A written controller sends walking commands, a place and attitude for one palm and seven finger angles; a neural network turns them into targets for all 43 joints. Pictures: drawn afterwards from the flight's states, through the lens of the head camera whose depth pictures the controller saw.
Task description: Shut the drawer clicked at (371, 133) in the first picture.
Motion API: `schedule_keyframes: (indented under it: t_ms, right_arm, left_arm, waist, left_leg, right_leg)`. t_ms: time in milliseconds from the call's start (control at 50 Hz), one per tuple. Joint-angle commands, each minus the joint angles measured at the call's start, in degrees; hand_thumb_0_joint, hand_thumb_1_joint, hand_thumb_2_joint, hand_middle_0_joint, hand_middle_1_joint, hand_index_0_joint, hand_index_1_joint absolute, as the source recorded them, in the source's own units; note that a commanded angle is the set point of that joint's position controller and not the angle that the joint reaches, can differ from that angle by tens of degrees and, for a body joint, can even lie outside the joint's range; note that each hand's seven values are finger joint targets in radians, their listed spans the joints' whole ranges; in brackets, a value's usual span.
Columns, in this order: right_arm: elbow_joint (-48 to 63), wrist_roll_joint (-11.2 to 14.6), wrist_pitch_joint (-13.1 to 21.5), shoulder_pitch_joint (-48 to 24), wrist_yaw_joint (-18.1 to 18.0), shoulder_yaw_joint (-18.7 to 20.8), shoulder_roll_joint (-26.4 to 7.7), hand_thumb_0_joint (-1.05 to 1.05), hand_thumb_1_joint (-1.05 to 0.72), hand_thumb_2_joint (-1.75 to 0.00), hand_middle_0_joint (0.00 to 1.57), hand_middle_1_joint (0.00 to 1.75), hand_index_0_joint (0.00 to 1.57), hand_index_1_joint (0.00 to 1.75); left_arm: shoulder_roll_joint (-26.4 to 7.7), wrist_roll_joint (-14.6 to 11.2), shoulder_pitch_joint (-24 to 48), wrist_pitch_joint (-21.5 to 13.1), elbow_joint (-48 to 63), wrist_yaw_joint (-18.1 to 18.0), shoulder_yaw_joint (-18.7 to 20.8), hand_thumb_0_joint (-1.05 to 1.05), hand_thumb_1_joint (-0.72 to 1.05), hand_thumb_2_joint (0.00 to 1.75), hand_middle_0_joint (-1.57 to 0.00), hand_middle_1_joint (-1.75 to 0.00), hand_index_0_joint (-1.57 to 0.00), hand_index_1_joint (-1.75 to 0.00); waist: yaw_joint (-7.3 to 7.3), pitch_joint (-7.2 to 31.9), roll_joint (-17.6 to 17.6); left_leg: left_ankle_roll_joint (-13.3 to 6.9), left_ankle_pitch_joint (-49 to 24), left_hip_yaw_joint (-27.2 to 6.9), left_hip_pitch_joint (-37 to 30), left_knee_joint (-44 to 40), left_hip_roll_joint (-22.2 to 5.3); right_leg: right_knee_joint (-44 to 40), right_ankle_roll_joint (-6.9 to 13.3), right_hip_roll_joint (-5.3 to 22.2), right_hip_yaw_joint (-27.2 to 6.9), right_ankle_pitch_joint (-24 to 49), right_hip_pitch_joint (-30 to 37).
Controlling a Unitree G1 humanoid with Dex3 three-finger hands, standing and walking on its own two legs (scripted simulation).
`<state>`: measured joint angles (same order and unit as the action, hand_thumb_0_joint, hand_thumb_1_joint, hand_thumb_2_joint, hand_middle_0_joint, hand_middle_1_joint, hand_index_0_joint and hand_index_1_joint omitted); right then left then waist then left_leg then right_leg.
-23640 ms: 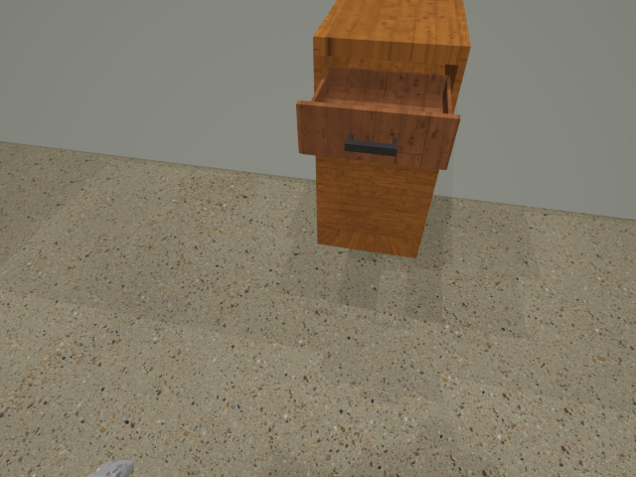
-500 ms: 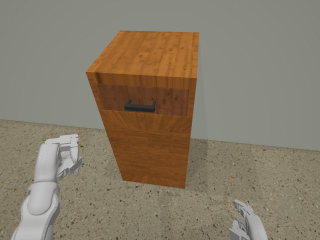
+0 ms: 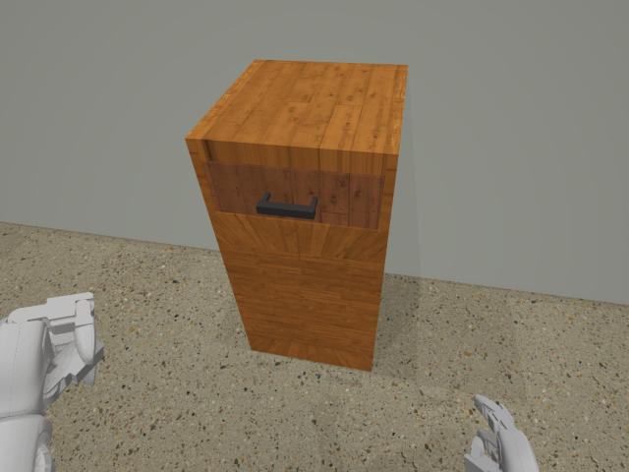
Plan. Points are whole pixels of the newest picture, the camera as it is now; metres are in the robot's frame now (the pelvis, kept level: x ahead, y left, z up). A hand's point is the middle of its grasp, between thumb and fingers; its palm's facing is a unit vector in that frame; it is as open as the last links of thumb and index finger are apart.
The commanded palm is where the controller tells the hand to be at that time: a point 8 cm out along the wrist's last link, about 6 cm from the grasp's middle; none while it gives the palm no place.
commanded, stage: step back with the hand held close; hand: left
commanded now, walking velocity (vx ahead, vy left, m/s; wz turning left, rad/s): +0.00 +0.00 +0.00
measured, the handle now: (288, 204) +0.64 +0.15 -0.04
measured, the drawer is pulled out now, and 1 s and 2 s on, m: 0.00 0.00 0.00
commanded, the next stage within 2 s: stop stepping back and stand still in 1.44 s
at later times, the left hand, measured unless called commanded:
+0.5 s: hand (68, 358) +0.17 +0.26 +0.15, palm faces +0.28 -0.81 -0.51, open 3.2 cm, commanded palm +0.11 +0.31 +0.17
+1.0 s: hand (0, 439) +0.09 +0.27 +0.16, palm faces +0.38 -0.78 -0.50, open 3.2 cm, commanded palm +0.02 +0.31 +0.17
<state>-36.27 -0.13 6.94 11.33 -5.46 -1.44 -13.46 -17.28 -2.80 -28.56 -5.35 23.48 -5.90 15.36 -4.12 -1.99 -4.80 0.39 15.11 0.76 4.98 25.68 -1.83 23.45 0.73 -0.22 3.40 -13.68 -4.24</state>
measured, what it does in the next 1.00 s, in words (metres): shifts its weight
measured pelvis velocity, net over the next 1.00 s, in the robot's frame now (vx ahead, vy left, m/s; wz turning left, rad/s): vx -0.10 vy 0.03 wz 0.05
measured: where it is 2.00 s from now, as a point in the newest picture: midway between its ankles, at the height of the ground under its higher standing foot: outside the picture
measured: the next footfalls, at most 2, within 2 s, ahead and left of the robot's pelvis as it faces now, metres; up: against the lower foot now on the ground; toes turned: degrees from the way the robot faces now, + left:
left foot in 1.26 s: -0.07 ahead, +0.13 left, +0.00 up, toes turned +4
right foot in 1.60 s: -0.23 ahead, -0.12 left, +0.00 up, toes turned -2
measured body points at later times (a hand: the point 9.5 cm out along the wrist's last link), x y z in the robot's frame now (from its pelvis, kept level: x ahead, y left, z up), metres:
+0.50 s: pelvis -0.03 +0.03 +0.00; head -0.01 +0.03 +0.45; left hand +0.15 +0.30 +0.18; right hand +0.14 -0.22 -0.08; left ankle -0.01 +0.12 -0.74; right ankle +0.00 -0.11 -0.74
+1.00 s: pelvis -0.10 +0.03 -0.02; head -0.08 +0.04 +0.43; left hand +0.07 +0.31 +0.19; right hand +0.07 -0.22 -0.09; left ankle -0.01 +0.12 -0.74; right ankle -0.02 -0.10 -0.74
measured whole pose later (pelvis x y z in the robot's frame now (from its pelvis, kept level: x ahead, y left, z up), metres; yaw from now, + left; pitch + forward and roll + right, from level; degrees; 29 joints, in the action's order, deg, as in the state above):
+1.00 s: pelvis -0.10 +0.03 -0.02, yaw +3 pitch -1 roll -2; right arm -32.4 -0.4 4.8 13.3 -5.2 0.5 -12.4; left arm -24.1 0.5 -33.7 -16.4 33.2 -8.1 22.9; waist 1.6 -3.1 0.3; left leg -2.4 9.4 -0.9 24.0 34.1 0.8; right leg 32.5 -1.3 -1.6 -1.3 -9.3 -21.1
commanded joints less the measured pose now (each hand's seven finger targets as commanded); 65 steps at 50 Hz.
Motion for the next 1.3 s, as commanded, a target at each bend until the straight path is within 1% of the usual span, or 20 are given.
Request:
schedule_keyframes:
  t_ms: [0,40,60,100,280,360,440,600,780,940,1000,1040,1060,1100,1140,1200,1220,1240,1260,1280]
  right_arm:
    - [9.62,-0.32,4.41,-7.91,-0.37,1.73,-4.87,0.0,-0.9,-0.9,0.2,0.3,0.2,0.3]
    - [9.33,-0.35,4.76,-8.18,-0.28,1.63,-4.83,0.0,-0.9,-0.9,0.2,0.3,0.2,0.3]
    - [10.92,-0.29,2.77,-7.38,0.3,2.07,-6.53,0.0,-0.9,-0.9,0.2,0.3,0.2,0.3]
    - [9.81,-0.45,0.53,-7.02,0.69,2.44,-5.15,0.0,-0.9,-0.9,0.2,0.3,0.2,0.3]
    - [13.2,0.01,-3.61,-7.05,0.83,4.11,-5.81,0.0,-0.9,-0.9,0.2,0.3,0.2,0.3]
    - [14.52,0.13,-4.12,-7.25,0.32,4.3,-5.76,0.0,-0.9,-0.9,0.2,0.3,0.2,0.3]
    - [14.39,0.0,-3.92,-6.82,0.0,4.54,-6.4,0.0,-0.9,-0.9,0.2,0.3,0.2,0.3]
    - [14.46,0.34,-2.35,-6.15,0.13,4.59,-6.78,0.0,-0.9,-0.9,0.2,0.3,0.2,0.3]
    - [13.5,-0.27,-0.27,-4.64,0.04,4.57,-7.0,0.0,-0.9,-0.9,0.2,0.3,0.2,0.3]
    - [13.51,-0.33,1.39,-6.29,-0.24,4.97,-7.23,0.0,-0.9,-0.9,0.2,0.3,0.2,0.3]
    - [13.59,-0.08,1.6,-5.88,0.15,5.5,-7.37,0.0,-0.9,-0.9,0.2,0.3,0.2,0.3]
    - [13.08,-0.1,1.55,-4.71,0.46,5.73,-6.69,0.0,-0.9,-0.9,0.2,0.3,0.2,0.3]
    - [12.76,-0.26,1.31,-4.83,0.8,5.92,-6.41,0.0,-0.9,-0.9,0.2,0.3,0.2,0.3]
    - [10.73,0.02,0.31,-3.39,1.65,6.38,-5.01,0.0,-0.9,-0.9,0.2,0.3,0.2,0.3]
    - [10.16,-0.62,-0.76,-3.8,1.98,6.03,-4.29,0.0,-0.9,-0.9,0.2,0.3,0.2,0.3]
    - [9.89,-0.47,-1.62,-4.83,1.16,4.84,-3.64,0.0,-0.9,-0.9,0.2,0.3,0.2,0.3]
    - [9.81,-0.34,-1.36,-5.43,0.64,4.81,-4.86,0.0,-0.9,-0.9,0.2,0.3,0.2,0.3]
    - [10.94,-0.7,-0.5,-7.37,-0.06,5.2,-7.19,0.0,-0.9,-0.9,0.2,0.3,0.2,0.3]
    - [10.44,-1.59,0.96,-5.65,-0.13,5.35,-6.01,0.0,-0.9,-0.9,0.2,0.3,0.2,0.3]
    - [9.36,-1.88,1.99,-3.66,0.01,5.35,-4.21,0.0,-0.9,-0.9,0.2,0.3,0.2,0.3]
  left_arm:
    - [-11.63,-0.25,4.15,-4.09,16.13,-1.61,7.22,0.0,0.9,0.9,-1.4,-1.6,-1.4,-1.6]
    - [-11.91,-0.2,3.5,-3.66,15.79,-1.66,7.57,0.0,0.9,0.9,-1.4,-1.6,-1.4,-1.6]
    - [-17.26,-0.16,8.93,-5.99,19.7,-1.76,13.84,0.0,0.9,0.9,-1.4,-1.6,-1.4,-1.6]
    - [-11.99,0.17,0.95,-5.77,11.9,-1.14,9.93,0.0,0.9,0.9,-1.4,-1.6,-1.4,-1.6]
    - [-13.45,-0.29,-7.82,-7.73,17.97,-1.42,11.84,0.0,0.9,0.9,-1.4,-1.6,-1.4,-1.6]
    - [-15.11,-0.39,-9.17,-7.9,21.27,-1.94,13.22,0.0,0.9,0.9,-1.4,-1.6,-1.4,-1.6]
    - [-14.37,-0.23,-8.04,-8.19,21.39,-2.12,12.48,0.0,0.9,0.9,-1.4,-1.6,-1.4,-1.6]
    - [-12.86,1.17,-5.52,-10.07,18.73,-2.59,12.04,0.0,0.9,0.9,-1.4,-1.6,-1.4,-1.6]
    - [-13.41,1.81,-4.01,-12.56,21.91,-3.61,11.94,0.0,0.9,0.9,-1.4,-1.6,-1.4,-1.6]
    - [-14.34,2.83,-5.49,-14.42,20.61,-3.53,14.55,0.0,0.9,0.9,-1.4,-1.6,-1.4,-1.6]
    - [-14.66,3.42,-5.31,-14.99,20.6,-3.14,15.56,0.0,0.9,0.9,-1.4,-1.6,-1.4,-1.6]
    - [-15.52,2.77,-5.61,-15.15,21.22,-2.79,16.02,0.0,0.9,0.9,-1.4,-1.6,-1.4,-1.6]
    - [-15.46,2.64,-5.06,-15.05,21.25,-2.55,15.65,0.0,0.9,0.9,-1.4,-1.6,-1.4,-1.6]
    - [-16.11,0.99,-4.8,-14.27,21.99,-3.2,14.86,0.0,0.9,0.9,-1.4,-1.6,-1.4,-1.6]
    - [-14.88,0.8,-3.21,-13.49,22.45,-3.61,13.55,0.0,0.9,0.9,-1.4,-1.6,-1.4,-1.6]
    - [-14.89,1.03,-4.36,-13.03,20.78,-3.8,13.63,0.0,0.9,0.9,-1.4,-1.6,-1.4,-1.6]
    - [-14.58,0.71,-4.01,-13.66,22.12,-3.75,13.28,0.0,0.9,0.9,-1.4,-1.6,-1.4,-1.6]
    - [-14.05,1.0,-2.47,-14.53,25.31,-3.64,12.7,0.0,0.9,0.9,-1.4,-1.6,-1.4,-1.6]
    - [-15.67,2.5,-1.41,-14.98,25.35,-4.28,15.02,0.0,0.9,0.9,-1.4,-1.6,-1.4,-1.6]
    - [-15.94,2.05,-1.23,-14.88,24.97,-4.77,15.21,0.0,0.9,0.9,-1.4,-1.6,-1.4,-1.6]
  waist:
    - [-0.03,6.5,0.63]
    - [-0.12,4.51,0.59]
    - [3.18,-1.85,2.77]
    - [3.42,-1.76,7.98]
    - [3.17,12.79,3.67]
    - [2.86,14.21,1.2]
    - [3.33,10.57,-0.53]
    - [4.14,4.14,2.44]
    - [4.94,3.67,2.13]
    - [3.94,5.73,-6.39]
    - [3.88,5.16,-3.75]
    - [4.62,5.18,2.96]
    - [4.68,5.88,7.74]
    - [4.73,7.92,15.79]
    - [5.16,9.24,16.46]
    - [5.68,5.36,13.74]
    - [5.85,4.1,5.43]
    - [5.42,3.0,-11.03]
    - [5.77,5.89,-16.29]
    - [5.41,6.62,-9.26]
  left_leg:
    - [-2.55,-10.18,0.38,-1.5,-3.51,1.33]
    - [-2.26,-10.98,0.22,-0.81,-3.58,1.33]
    - [-3.09,-7.76,-0.85,4.69,-1.81,0.44]
    - [-2.88,-8.99,-0.88,4.0,0.06,0.45]
    - [-2.74,-25.7,-1.67,3.96,-1.86,-1.72]
    - [-2.84,-27.78,-2.61,5.88,-2.22,-2.39]
    - [-3.29,-21.07,-4.0,11.23,-4.08,-3.1]
    - [-5.3,11.98,-5.88,28.44,-7.9,-3.65]
    - [-4.54,16.13,-6.63,23.65,-2.92,-2.46]
    - [-7.69,21.58,-12.71,39.94,-13.65,-8.29]
    - [-8.51,24.58,-11.6,45.79,-10.14,-7.98]
    - [-6.35,18.17,-8.47,37.65,-1.71,-3.4]
    - [-4.9,17.94,-6.04,32.71,4.05,-1.19]
    - [-0.71,9.71,-1.38,17.14,22.64,3.51]
    - [-0.48,8.96,-1.89,12.76,30.94,3.28]
    - [-1.45,5.19,-1.92,7.98,9.33,1.42]
    - [-2.85,5.06,-4.77,10.17,-1.66,-0.9]
    - [-6.74,4.07,-17.75,20.38,-12.0,-11.52]
    - [-11.02,1.53,-25.98,26.77,-14.95,-20.5]
    - [-11.93,-9.96,-21.83,20.4,-11.98,-19.96]
  right_leg:
    - [-4.64,0.22,1.2,-2.54,7.25,-0.54]
    - [-5.15,0.37,0.82,-2.59,8.3,-0.99]
    - [-8.39,0.38,4.03,-8.67,10.1,-7.75]
    - [-8.94,0.62,5.64,-8.04,11.39,-9.32]
    - [0.57,-1.1,3.82,-3.04,23.89,-0.65]
    - [3.45,-1.53,2.95,-2.66,24.25,-0.32]
    - [4.39,-1.73,2.15,-2.91,18.8,-1.37]
    - [5.02,-1.59,2.08,-5.67,4.64,0.89]
    - [-1.71,-0.63,3.2,-7.52,-11.72,-10.25]
    - [15.88,-2.23,-2.87,-4.8,5.22,6.94]
    - [17.5,-2.07,-2.77,-7.76,7.44,9.88]
    - [8.9,0.03,1.06,-14.36,9.43,0.85]
    - [3.27,1.27,4.36,-18.2,2.0,-5.56]
    - [-9.63,6.88,15.2,-26.23,-10.42,-22.67]
    - [-10.55,8.72,16.88,-23.65,-4.3,-25.96]
    - [-3.49,3.16,10.0,-13.72,-0.99,-27.51]
    - [3.69,0.95,5.33,-11.01,-2.57,-25.97]
    - [18.95,-1.52,-1.45,-6.54,-5.01,-20.16]
    - [35.98,-2.3,-4.59,-6.43,-10.76,-16.3]
    - [42.15,-1.68,-4.13,-9.23,-13.63,-23.56]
